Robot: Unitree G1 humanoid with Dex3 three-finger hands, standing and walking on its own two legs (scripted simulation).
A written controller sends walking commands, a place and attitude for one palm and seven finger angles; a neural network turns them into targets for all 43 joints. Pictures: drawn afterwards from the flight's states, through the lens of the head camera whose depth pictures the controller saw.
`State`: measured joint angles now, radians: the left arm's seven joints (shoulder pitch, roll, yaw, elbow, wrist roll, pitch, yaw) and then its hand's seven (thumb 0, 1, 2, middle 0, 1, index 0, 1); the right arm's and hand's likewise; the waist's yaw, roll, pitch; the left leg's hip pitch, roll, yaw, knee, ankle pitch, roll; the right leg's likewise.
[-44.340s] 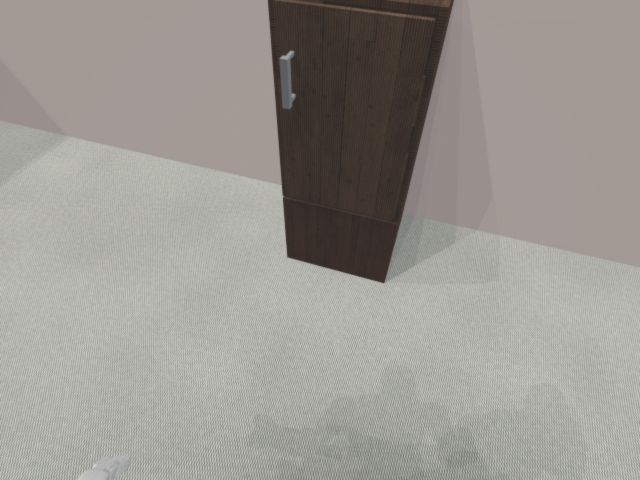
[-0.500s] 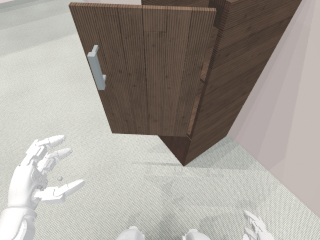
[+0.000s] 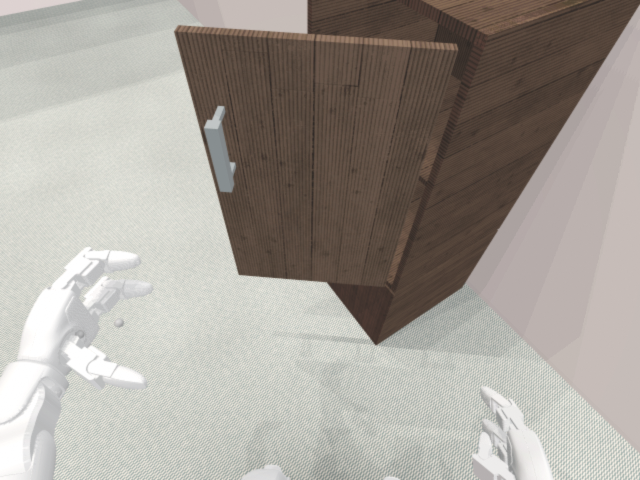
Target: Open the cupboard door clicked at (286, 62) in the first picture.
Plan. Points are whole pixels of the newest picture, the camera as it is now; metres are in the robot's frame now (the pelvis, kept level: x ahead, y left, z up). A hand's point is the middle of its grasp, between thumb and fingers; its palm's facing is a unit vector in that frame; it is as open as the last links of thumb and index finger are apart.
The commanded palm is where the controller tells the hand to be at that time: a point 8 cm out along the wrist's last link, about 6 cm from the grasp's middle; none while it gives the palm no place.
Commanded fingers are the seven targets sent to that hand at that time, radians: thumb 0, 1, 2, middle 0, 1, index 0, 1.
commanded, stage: raise the hand with hooked fingers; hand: left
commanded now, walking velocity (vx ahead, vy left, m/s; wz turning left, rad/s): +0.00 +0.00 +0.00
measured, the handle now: (223, 150) +0.57 +0.20 +0.06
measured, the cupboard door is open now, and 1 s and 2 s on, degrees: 52 52 52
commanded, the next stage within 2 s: move the hooked fingers beside the handle in 0.70 s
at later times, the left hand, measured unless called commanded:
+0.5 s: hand (110, 294) +0.29 +0.26 +0.08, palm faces +0.03 -1.00 -0.01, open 14.0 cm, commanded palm +0.26 +0.31 +0.09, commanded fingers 0.00 -0.50 0.30 -0.30 -1.20 -0.30 -1.20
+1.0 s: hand (115, 283) +0.31 +0.26 +0.08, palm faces +0.04 -1.00 -0.01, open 14.0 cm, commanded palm +0.28 +0.31 +0.09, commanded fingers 0.00 -0.50 0.30 -0.30 -1.20 -0.30 -1.20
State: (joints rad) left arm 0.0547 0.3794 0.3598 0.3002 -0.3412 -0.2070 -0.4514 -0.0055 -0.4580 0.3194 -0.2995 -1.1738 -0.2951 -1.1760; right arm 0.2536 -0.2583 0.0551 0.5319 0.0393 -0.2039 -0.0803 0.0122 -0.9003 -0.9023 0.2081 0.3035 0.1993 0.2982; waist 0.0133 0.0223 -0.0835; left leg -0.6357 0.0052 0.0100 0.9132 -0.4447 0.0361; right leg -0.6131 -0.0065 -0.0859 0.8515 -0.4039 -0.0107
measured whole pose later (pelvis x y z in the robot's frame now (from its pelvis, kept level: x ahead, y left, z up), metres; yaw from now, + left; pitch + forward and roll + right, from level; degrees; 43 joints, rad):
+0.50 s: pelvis +0.00 +0.00 +0.01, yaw -1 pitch +8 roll -2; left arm -0.05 0.41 0.43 0.42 -0.35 -0.25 -0.49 -0.01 -0.50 0.30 -0.30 -1.20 -0.30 -1.20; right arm 0.30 -0.28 0.04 0.57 0.04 -0.19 -0.08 0.01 -0.90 -0.90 0.21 0.30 0.20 0.30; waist -0.01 0.01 -0.07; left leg -0.58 0.01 0.02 0.84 -0.41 0.03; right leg -0.56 0.00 -0.07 0.79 -0.37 -0.02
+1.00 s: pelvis -0.01 -0.01 +0.01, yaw +0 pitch +9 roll -2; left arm -0.20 0.44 0.44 0.57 -0.34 -0.26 -0.51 -0.01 -0.50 0.30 -0.30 -1.20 -0.30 -1.20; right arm 0.27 -0.28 0.05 0.58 0.04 -0.19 -0.11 0.01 -0.90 -0.90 0.21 0.30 0.20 0.30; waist 0.00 0.01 -0.05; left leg -0.61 0.01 0.00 0.86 -0.40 0.02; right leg -0.59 0.01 -0.09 0.81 -0.37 -0.03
